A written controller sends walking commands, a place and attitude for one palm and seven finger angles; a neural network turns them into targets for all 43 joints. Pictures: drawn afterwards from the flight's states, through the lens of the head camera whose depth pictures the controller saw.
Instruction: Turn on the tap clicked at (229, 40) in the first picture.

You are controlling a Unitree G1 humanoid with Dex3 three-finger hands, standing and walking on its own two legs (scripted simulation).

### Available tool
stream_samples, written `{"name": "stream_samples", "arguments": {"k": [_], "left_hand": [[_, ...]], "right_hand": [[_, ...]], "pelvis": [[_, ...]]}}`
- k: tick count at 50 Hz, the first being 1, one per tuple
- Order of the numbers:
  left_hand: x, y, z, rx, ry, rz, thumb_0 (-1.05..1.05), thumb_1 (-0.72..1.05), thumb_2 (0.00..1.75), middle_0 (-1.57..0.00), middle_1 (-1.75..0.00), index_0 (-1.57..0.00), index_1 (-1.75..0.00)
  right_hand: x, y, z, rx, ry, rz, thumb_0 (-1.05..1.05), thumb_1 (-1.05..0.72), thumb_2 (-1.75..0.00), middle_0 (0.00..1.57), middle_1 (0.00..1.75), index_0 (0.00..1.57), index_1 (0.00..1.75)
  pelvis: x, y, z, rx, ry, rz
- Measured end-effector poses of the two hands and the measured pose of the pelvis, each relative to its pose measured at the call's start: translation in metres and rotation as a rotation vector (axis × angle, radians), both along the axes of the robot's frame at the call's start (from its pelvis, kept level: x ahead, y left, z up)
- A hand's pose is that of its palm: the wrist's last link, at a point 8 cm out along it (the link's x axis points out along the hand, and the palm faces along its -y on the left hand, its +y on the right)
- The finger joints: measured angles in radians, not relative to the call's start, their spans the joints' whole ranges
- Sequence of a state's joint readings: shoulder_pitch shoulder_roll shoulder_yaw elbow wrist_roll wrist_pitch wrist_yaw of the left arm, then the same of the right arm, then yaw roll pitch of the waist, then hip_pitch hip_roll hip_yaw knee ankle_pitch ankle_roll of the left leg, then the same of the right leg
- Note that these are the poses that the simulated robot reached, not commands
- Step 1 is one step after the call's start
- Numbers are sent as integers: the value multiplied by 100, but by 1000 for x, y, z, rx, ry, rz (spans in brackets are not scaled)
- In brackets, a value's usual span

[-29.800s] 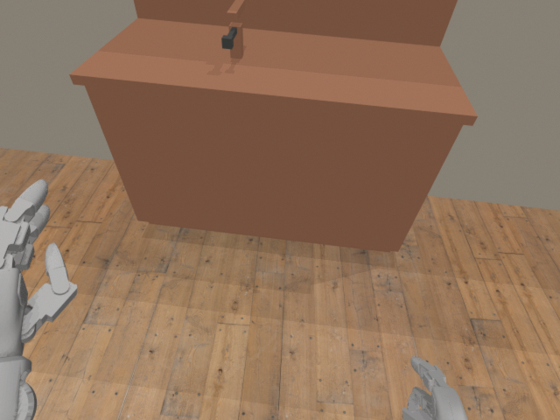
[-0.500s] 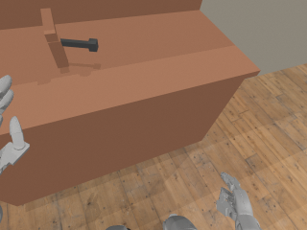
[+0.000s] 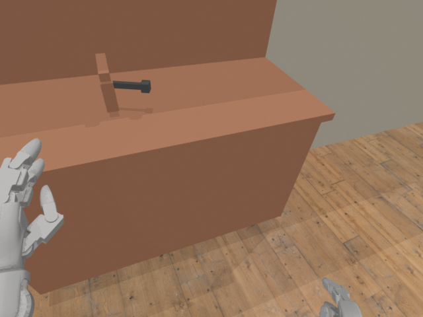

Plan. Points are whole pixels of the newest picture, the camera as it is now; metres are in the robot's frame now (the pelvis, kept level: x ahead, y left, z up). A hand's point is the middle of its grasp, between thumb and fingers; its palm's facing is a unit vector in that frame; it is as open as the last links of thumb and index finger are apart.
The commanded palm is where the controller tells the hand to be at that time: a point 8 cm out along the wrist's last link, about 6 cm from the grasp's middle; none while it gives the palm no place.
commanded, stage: stop stepping back and stand still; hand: left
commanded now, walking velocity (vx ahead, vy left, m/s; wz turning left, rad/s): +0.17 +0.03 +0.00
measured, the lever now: (145, 86) +0.72 +0.22 +0.09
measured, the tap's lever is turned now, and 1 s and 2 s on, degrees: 68 68 68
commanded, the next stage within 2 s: stand and check the lever's angle in 0.88 s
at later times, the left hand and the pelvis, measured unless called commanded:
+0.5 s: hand (7, 242) +0.18 +0.27 +0.17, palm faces +0.44 -0.84 -0.33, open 7.4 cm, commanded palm +0.12 +0.31 +0.18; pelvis -0.03 +0.02 +0.00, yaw +2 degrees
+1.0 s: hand (12, 225) +0.20 +0.27 +0.17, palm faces +0.45 -0.81 -0.37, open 7.4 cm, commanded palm +0.14 +0.31 +0.18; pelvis +0.00 +0.02 +0.00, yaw +3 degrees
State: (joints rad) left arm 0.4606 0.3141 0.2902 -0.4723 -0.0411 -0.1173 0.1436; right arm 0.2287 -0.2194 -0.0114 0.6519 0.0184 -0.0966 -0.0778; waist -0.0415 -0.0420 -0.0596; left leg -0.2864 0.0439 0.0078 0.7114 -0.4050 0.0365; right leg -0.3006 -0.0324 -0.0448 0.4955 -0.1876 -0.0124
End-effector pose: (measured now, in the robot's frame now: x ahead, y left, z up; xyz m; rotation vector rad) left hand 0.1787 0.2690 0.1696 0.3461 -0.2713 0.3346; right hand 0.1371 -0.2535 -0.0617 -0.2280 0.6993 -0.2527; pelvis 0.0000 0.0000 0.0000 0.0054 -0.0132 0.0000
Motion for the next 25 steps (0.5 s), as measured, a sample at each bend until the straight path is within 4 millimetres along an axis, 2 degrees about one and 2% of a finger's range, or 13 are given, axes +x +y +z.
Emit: {"name": "stream_samples", "arguments": {"k": [3, 6, 9, 12, 14, 17, 20, 22, 25], "left_hand": [[-13, 7, 2, 38, -17, -11, 2, 89, 90, -22, -30, -21, -30], [-26, 18, 12, 100, -11, 27, 2, 89, 90, -22, -30, -21, -30], [-38, 28, 22, 149, -36, 90, 2, 89, 90, -22, -30, -21, -30], [-48, 32, 16, 124, -49, 135, 1, 89, 90, -21, -30, -21, -30], [-52, 32, 6, 61, -32, 141, 1, 89, 90, -21, -30, -21, -30], [-53, 33, -9, -7, 14, 127, 1, 90, 90, -21, -30, -21, -30], [-51, 34, -15, -19, 14, 91, 1, 89, 90, -21, -30, -21, -30], [-49, 35, -11, 5, 3, 79, 2, 89, 90, -21, -30, -21, -30], [-44, 39, 9, 65, -24, 78, 2, 89, 90, -21, -30, -21, -30]], "right_hand": [[-6, -1, -1, -31, -36, -21, 1, -91, -90, 20, 30, 20, 30], [-14, 7, -3, 9, -42, -27, 1, -91, -90, 20, 30, 20, 30], [-18, 17, -15, 46, -19, 25, 1, -91, -90, 20, 30, 20, 30], [-18, 24, -33, 62, 40, 84, 1, -91, -90, 20, 30, 20, 30], [-18, 30, -37, 66, 78, 105, 1, -91, -90, 20, 30, 20, 30], [-18, 40, -30, 63, 84, 116, 2, -91, -90, 20, 30, 20, 30], [-13, 48, -21, 27, 36, 129, 2, -91, -90, 21, 30, 20, 30], [-10, 54, -17, 23, 9, 124, 2, -91, -90, 20, 30, 20, 30], [-8, 64, -9, 57, -11, 128, 1, -91, -90, 20, 30, 20, 30]], "pelvis": [[-9, 9, -8, -10, -6, 10], [-12, 7, -5, -1, -24, -1], [-12, 3, -7, -8, -37, 24], [-19, 4, -13, -31, -58, 51], [-22, 7, -11, -33, -60, 54], [-25, 11, -7, -20, -52, 46], [-28, 18, -12, -36, -42, 45], [-32, 21, -12, -27, -50, 39], [-29, 21, -4, -13, -48, 43]]}}
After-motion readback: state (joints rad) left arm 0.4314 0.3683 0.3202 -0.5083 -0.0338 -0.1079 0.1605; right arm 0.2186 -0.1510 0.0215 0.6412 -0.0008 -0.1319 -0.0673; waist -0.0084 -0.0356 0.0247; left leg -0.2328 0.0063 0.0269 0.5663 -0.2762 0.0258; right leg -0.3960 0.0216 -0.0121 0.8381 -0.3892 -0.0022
